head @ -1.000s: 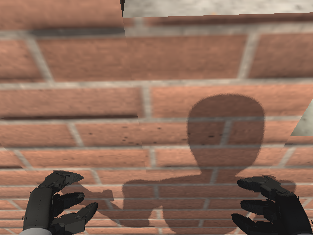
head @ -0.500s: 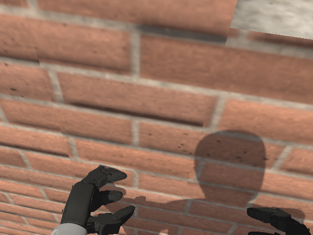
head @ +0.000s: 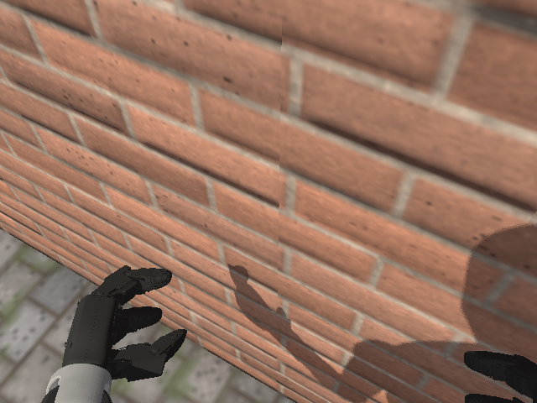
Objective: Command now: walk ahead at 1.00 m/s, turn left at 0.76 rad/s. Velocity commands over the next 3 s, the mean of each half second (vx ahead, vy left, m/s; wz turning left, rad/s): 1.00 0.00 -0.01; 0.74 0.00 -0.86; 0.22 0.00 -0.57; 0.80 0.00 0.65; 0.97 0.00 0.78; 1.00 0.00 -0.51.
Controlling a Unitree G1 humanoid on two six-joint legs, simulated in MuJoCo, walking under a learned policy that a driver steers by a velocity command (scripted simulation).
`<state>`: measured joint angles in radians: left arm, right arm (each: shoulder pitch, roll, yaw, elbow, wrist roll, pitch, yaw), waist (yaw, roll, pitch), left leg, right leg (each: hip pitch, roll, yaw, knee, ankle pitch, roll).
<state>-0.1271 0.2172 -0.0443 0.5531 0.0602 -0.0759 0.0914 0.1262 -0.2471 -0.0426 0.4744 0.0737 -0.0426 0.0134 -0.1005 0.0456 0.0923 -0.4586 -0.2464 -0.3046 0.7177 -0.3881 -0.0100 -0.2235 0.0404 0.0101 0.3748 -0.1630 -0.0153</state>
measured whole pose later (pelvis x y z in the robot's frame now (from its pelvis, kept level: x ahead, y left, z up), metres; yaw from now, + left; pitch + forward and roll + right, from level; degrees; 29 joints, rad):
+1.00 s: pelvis -0.03 +0.04 +0.01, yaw -28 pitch +2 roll +5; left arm 0.10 0.32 0.08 0.62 -0.02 0.00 0.07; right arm -0.09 -0.27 -0.01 0.45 -0.02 -0.03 -0.09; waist 0.02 0.01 0.10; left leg -0.50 -0.12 -0.09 0.80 -0.25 -0.05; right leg -0.29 0.08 0.26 0.41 -0.13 -0.06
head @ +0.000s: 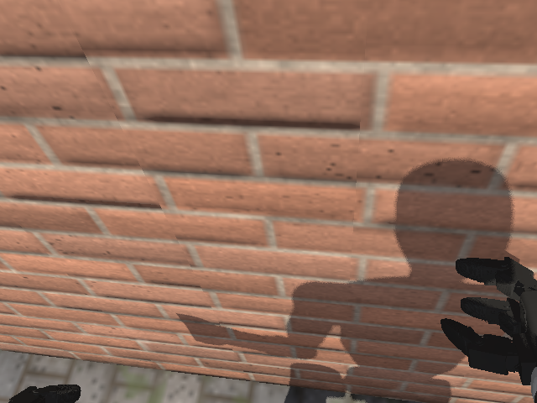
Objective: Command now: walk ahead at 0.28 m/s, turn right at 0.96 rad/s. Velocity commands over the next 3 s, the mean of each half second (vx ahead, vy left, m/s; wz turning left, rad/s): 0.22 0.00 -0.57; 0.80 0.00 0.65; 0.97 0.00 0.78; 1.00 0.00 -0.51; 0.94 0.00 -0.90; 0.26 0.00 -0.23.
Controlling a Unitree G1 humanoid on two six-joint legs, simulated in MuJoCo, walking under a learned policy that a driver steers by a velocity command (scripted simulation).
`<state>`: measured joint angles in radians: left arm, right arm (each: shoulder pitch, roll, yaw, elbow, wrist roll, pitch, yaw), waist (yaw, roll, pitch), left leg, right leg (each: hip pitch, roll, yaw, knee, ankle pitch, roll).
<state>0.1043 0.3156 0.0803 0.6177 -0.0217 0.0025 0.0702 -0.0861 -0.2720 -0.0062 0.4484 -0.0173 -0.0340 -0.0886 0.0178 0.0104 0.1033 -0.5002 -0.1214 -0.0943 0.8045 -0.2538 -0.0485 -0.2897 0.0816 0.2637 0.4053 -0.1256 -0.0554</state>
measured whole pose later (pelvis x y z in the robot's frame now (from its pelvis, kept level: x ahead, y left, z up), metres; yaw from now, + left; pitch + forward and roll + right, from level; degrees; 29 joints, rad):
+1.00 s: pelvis +0.02 +0.03 -0.02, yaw +9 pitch +3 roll -1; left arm 0.01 0.26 -0.01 0.52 0.04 -0.07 0.06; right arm 0.16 -0.28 -0.02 0.61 -0.01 -0.06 -0.03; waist -0.01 -0.02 0.02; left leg -0.33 -0.06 -0.03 0.53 -0.27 0.06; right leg -0.48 -0.04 0.04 1.07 -0.45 0.09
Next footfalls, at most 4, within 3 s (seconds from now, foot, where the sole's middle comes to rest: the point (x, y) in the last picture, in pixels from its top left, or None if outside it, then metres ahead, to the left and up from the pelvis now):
0.18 left None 0.08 0.12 -0.79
0.52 right None -0.06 -0.13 -0.79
0.88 left None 0.05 0.12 -0.79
1.22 right None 0.16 -0.04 -0.79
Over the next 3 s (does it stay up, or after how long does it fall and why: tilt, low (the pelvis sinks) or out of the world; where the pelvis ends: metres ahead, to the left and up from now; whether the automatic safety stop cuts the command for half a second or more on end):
stays up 0.01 0.00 -0.01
